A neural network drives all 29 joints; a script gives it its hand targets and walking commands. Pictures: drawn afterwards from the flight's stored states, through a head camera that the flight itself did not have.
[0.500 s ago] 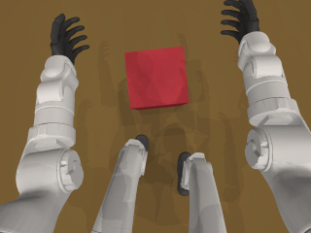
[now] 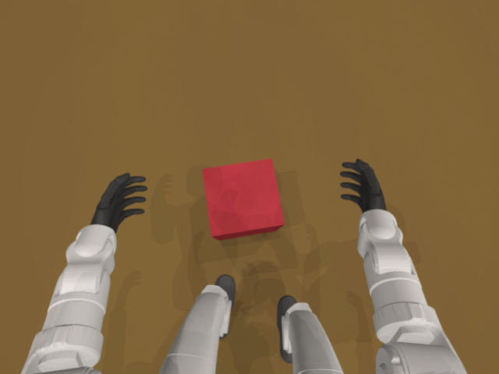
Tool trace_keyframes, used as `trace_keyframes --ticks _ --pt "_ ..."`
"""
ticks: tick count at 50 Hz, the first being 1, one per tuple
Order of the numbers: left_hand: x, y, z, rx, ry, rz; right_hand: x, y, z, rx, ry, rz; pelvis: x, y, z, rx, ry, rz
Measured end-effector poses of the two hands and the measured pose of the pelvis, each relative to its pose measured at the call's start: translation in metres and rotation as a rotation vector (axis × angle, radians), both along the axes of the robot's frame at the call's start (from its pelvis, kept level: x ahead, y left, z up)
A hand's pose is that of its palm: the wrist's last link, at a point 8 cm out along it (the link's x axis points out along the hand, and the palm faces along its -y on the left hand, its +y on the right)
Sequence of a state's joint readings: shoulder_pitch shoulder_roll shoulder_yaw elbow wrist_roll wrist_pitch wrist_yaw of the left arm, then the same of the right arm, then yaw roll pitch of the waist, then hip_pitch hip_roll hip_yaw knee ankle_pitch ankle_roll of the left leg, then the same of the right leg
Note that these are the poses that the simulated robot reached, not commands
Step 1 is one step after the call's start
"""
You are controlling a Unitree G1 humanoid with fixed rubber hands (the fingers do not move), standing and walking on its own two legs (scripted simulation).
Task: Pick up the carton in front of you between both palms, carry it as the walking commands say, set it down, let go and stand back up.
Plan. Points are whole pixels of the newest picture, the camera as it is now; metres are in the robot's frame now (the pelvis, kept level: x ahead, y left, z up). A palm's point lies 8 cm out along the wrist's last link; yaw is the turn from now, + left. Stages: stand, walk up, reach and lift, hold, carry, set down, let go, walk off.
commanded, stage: let go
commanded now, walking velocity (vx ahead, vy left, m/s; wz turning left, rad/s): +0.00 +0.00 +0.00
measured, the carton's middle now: (243, 203) +0.44 +0.06 -0.59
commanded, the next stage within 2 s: stand in 0.96 s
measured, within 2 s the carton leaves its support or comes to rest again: neither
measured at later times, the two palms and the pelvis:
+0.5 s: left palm (99, 303) +0.20 +0.21 -0.01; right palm (462, 302) +0.24 -0.25 -0.02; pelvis +0.05 -0.03 +0.06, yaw +2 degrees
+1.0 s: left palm (83, 299) +0.20 +0.23 -0.01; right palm (467, 323) +0.22 -0.25 -0.02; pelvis +0.05 -0.02 +0.05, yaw +2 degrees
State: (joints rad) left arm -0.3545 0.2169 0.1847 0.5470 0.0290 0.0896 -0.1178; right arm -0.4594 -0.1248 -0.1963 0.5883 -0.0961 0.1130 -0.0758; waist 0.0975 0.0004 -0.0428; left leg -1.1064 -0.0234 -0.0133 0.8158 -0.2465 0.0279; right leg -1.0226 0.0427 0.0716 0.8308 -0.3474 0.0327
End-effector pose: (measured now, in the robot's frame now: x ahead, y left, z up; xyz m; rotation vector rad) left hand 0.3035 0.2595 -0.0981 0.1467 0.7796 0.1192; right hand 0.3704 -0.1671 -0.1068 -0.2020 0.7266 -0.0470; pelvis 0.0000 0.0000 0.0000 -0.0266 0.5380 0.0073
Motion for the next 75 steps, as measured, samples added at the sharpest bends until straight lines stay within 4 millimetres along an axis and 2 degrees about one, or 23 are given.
trace_keyframes --ticks 7,14,19,23,29,37,49,56,61,75 --pt "-0.041 -0.004 0.034 -0.005 0.008 0.006 -0.031 -0.014 0.031 -0.001 0.010 0.022 0.020 0.002 0.022 0.009 -0.126 0.011" --pt "-0.085 -0.023 0.065 -0.004 0.014 0.021 -0.074 -0.038 0.056 0.004 0.026 0.023 0.037 -0.005 0.041 0.024 -0.271 0.019" --pt "-0.104 -0.036 0.081 -0.003 0.019 0.022 -0.102 -0.058 0.073 0.006 0.030 0.023 0.045 -0.015 0.051 0.036 -0.375 0.025" --pt "-0.109 -0.045 0.087 -0.005 0.018 0.011 -0.122 -0.074 0.085 0.004 0.037 0.018 0.049 -0.025 0.056 0.046 -0.450 0.028" --pt "-0.101 -0.058 0.088 -0.005 0.011 -0.015 -0.146 -0.096 0.096 0.000 0.055 -0.001 0.052 -0.037 0.058 0.055 -0.535 0.029" --pt "-0.097 -0.063 0.088 0.000 0.016 -0.029 -0.153 -0.102 0.100 0.008 0.062 -0.006 0.052 -0.041 0.057 0.056 -0.596 0.024" --pt "-0.104 -0.035 0.090 0.067 0.039 0.024 -0.154 -0.083 0.093 -0.019 0.057 -0.007 0.050 -0.026 0.054 0.050 -0.592 0.033" --pt "-0.117 0.001 0.068 0.133 0.078 0.023 -0.170 -0.113 0.088 -0.170 0.140 -0.043 0.052 -0.016 0.052 0.033 -0.548 0.022" --pt "-0.124 0.015 0.057 0.146 0.134 0.014 -0.175 -0.129 0.092 -0.219 0.171 -0.082 0.057 -0.011 0.053 0.028 -0.539 0.014" --pt "-0.121 0.026 0.052 0.167 0.187 -0.001 -0.180 -0.124 0.082 -0.215 0.229 -0.105 0.064 -0.001 0.054 0.027 -0.544 0.003"
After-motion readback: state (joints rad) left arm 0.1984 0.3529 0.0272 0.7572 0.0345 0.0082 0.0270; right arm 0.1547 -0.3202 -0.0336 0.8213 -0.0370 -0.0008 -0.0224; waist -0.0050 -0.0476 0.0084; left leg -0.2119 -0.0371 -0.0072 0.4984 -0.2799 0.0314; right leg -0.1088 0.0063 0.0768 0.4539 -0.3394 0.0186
